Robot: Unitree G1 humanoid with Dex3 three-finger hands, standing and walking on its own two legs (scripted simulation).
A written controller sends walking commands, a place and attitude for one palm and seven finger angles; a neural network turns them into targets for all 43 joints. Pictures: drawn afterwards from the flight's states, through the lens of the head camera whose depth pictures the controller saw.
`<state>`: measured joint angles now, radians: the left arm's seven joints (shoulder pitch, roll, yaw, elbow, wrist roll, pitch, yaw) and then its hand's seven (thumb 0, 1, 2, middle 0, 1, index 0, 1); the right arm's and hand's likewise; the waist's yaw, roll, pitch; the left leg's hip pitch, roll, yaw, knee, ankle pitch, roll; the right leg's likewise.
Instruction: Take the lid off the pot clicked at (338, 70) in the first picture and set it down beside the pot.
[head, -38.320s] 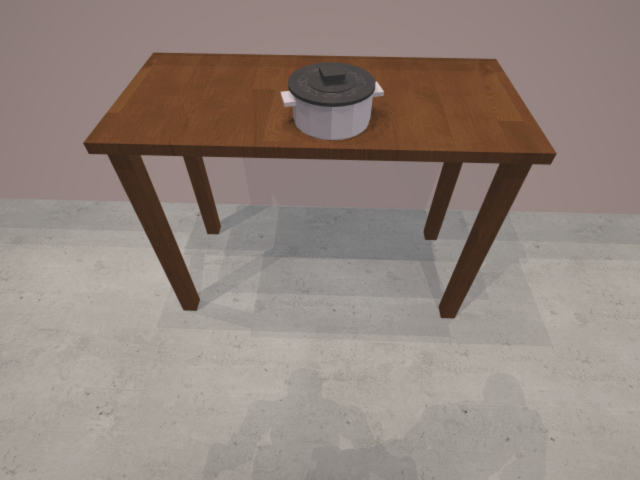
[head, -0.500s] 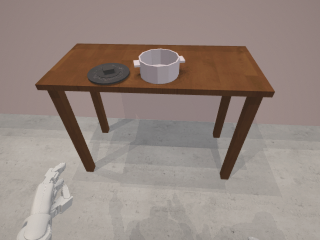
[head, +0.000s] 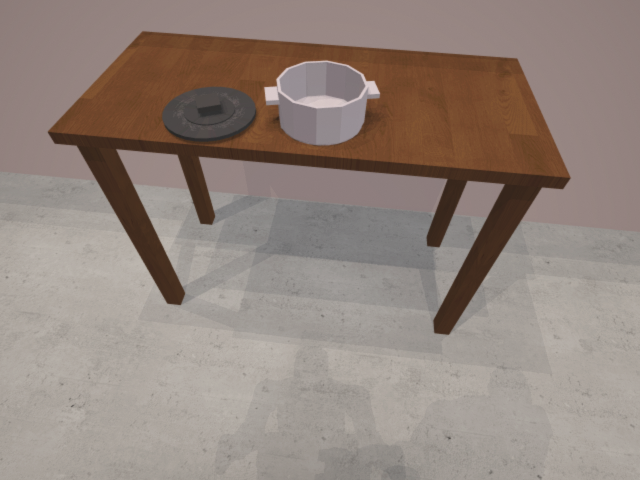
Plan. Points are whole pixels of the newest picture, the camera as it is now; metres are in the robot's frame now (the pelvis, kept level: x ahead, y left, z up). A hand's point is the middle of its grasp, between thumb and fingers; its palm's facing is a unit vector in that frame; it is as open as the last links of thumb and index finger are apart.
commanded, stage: let the arm hang, fingers relaxed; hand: left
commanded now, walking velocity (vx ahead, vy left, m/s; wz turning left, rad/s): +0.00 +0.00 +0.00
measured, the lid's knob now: (207, 102) +0.81 +0.29 +0.01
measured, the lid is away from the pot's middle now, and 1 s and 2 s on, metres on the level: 0.24 0.24 0.24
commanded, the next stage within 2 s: look to check the result in 0.44 s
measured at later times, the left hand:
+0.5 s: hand out of the picture +0.03 +0.19 -0.17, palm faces +0.03 -0.98 -0.20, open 7.3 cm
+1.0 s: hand out of the picture -0.01 +0.17 -0.18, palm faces +0.04 -0.98 -0.17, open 7.3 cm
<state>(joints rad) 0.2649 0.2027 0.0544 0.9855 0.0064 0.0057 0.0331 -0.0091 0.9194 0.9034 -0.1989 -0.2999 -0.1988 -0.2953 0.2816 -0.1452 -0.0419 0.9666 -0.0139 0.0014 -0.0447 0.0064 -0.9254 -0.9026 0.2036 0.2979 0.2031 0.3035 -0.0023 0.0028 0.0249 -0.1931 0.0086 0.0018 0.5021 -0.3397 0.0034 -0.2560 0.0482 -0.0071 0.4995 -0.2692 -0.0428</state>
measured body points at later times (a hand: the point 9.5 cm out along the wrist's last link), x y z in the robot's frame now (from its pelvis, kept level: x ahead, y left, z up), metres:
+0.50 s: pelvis -0.01 +0.01 +0.00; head +0.00 +0.01 +0.45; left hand +0.03 +0.24 -0.15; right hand -0.03 -0.20 -0.16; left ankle -0.05 +0.12 -0.74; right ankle -0.01 -0.10 -0.74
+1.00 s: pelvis -0.01 +0.01 +0.00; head +0.00 +0.01 +0.45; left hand -0.01 +0.22 -0.16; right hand -0.03 -0.19 -0.16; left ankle -0.05 +0.12 -0.74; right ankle -0.01 -0.10 -0.74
